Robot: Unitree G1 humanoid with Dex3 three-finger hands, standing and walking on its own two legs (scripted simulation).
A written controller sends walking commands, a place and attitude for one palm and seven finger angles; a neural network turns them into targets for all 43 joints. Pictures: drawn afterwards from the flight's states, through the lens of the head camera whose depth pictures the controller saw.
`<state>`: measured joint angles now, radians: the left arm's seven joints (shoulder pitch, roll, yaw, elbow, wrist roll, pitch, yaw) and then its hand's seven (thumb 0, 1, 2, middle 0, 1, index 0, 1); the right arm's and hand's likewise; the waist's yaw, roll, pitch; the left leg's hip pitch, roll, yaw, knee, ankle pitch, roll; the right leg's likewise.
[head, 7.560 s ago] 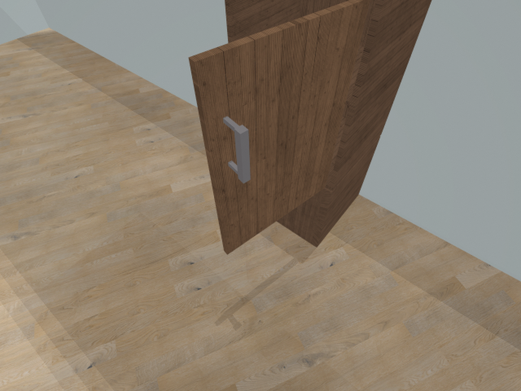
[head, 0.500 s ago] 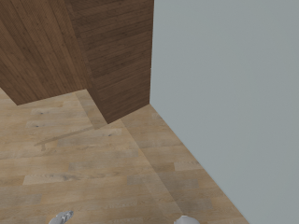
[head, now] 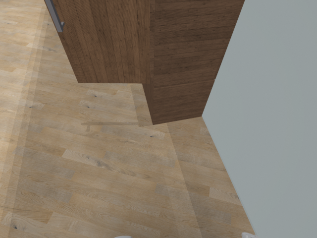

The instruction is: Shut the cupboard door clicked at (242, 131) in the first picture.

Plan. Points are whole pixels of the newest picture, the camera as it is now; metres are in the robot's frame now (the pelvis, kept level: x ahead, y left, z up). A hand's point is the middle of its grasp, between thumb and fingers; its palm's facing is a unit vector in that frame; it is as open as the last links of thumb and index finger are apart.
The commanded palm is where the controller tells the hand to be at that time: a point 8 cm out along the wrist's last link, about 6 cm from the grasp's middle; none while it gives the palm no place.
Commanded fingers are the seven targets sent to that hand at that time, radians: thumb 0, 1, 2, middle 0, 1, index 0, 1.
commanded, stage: turn to face it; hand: left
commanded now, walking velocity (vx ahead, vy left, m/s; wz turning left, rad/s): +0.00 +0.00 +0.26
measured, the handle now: (56, 12) +0.86 +0.48 +0.08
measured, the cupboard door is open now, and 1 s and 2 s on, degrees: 78 78 78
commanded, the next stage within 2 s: take the last steps up to it in 0.06 s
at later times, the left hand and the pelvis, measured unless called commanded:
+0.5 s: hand out of the picture +0.06 +0.19 -0.15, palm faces +0.19 -0.95 -0.23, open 7.3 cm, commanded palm none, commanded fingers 0.00 0.90 0.90 -0.20 -0.30 -0.20 -0.30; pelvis +0.04 +0.00 +0.01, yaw +8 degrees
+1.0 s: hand (48, 229) +0.14 +0.32 -0.17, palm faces +0.25 -0.95 -0.20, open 7.4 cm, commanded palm none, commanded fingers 0.00 0.90 0.90 -0.20 -0.30 -0.20 -0.30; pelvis +0.17 +0.13 +0.01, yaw +10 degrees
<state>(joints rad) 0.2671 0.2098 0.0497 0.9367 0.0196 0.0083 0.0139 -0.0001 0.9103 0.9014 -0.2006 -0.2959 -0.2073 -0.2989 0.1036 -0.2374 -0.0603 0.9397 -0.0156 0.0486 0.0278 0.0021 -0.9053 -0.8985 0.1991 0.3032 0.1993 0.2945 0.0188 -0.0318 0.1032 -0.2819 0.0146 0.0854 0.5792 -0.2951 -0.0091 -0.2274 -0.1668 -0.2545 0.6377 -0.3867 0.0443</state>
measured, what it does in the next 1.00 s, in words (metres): walks ahead: right foot, then left foot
